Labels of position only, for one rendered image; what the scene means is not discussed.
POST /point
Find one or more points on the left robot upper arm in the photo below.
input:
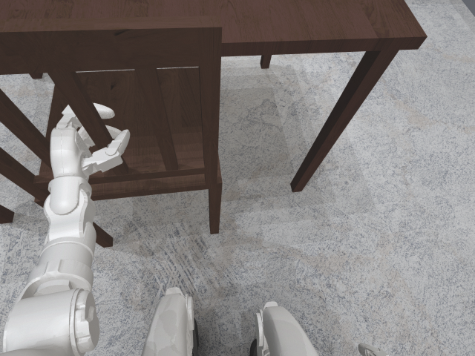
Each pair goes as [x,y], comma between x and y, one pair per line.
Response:
[58,324]

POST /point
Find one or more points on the robot left hand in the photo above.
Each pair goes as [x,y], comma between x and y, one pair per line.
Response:
[68,146]

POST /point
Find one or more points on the left robot forearm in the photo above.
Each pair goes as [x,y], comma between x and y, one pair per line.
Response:
[68,252]

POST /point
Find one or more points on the right robot thigh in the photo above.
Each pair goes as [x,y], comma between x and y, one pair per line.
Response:
[279,331]

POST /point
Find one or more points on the chair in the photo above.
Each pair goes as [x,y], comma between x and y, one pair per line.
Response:
[172,114]

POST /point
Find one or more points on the table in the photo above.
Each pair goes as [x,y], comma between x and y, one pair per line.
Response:
[271,27]

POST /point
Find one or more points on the robot right shin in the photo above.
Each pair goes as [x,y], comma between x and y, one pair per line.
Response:
[265,352]

